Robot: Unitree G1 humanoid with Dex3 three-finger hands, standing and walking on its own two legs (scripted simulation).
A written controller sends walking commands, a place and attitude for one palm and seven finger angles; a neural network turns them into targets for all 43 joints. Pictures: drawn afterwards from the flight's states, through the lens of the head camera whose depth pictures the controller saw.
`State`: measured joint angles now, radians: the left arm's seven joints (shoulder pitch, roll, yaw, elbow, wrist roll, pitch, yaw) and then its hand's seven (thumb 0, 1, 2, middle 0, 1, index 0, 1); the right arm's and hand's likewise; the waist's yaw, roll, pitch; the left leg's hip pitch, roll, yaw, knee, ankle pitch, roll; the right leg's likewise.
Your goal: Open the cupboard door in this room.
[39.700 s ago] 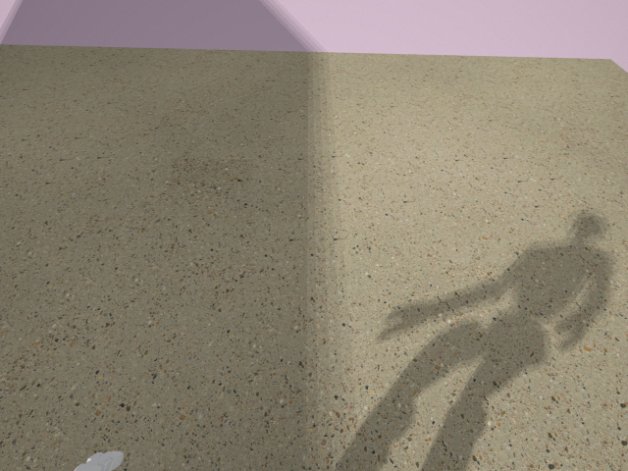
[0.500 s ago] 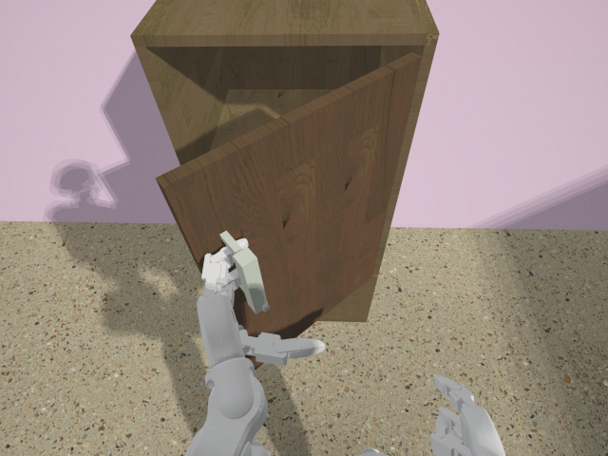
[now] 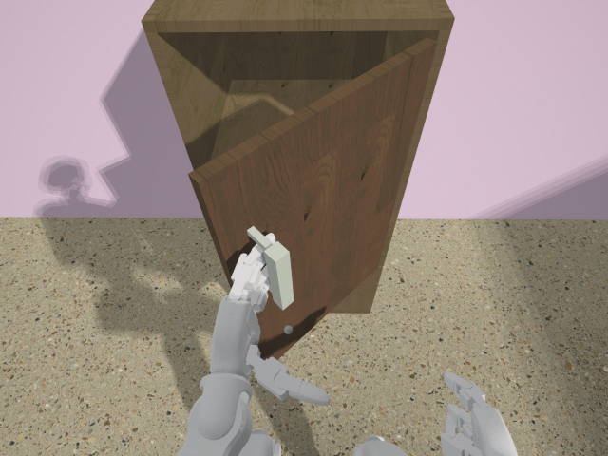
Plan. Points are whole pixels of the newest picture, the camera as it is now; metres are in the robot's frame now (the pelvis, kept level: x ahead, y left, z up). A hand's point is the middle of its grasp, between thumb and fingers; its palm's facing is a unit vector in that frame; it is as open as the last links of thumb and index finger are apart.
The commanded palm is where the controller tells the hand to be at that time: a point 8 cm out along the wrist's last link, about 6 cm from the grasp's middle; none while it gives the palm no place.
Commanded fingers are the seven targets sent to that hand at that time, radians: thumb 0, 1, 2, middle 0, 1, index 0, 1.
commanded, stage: slide the hand sideways off the handle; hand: left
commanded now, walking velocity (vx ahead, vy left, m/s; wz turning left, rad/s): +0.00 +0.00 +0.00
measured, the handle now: (270, 268) +0.34 +0.06 +0.06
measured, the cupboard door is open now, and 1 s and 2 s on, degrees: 44 44 44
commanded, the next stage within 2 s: draw the hand back to the body in 0.88 s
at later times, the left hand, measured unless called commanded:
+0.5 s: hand (247, 358) +0.23 +0.08 +0.06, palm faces -0.03 -1.00 +0.01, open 16.2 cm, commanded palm +0.19 +0.13 +0.06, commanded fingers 0.00 -0.50 0.30 -0.15 -0.30 -0.15 -0.30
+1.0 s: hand (212, 391) +0.19 +0.11 +0.06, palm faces +0.00 -1.00 -0.01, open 16.3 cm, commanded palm +0.16 +0.17 +0.07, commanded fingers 0.00 -0.50 0.30 -0.15 -0.30 -0.15 -0.30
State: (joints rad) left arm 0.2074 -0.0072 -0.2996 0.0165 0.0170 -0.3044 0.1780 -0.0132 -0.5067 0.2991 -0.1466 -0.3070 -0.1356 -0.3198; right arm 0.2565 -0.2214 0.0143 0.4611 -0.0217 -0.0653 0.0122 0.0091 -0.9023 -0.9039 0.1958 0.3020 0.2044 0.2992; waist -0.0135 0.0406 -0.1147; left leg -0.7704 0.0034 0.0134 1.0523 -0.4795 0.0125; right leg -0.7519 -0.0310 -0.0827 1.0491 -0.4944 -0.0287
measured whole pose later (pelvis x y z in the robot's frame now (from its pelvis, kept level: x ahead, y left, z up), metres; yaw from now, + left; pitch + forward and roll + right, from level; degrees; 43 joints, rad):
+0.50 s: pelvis +0.01 +0.01 -0.01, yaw +0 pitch +12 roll -1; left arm 0.46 0.06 -0.25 -0.21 0.01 -0.31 0.10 -0.01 -0.50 0.30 -0.16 -0.30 -0.17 -0.31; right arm 0.25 -0.21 0.03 0.39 -0.02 -0.06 0.01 0.01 -0.90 -0.90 0.20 0.30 0.21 0.30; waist 0.00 0.03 -0.13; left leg -0.80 0.01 0.01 1.10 -0.52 0.02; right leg -0.78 -0.03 -0.08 1.09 -0.53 -0.02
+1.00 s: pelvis +0.01 +0.00 -0.02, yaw +0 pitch +14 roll -1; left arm 0.65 0.12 -0.13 -0.34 -0.09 -0.36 -0.03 -0.01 -0.50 0.30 -0.15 -0.30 -0.15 -0.30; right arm 0.26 -0.22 0.01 0.38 0.00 -0.07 -0.02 0.01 -0.90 -0.90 0.20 0.30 0.21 0.30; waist 0.01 0.04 -0.15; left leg -0.87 0.01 -0.01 1.18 -0.55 0.01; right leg -0.83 -0.02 -0.10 1.15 -0.56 -0.03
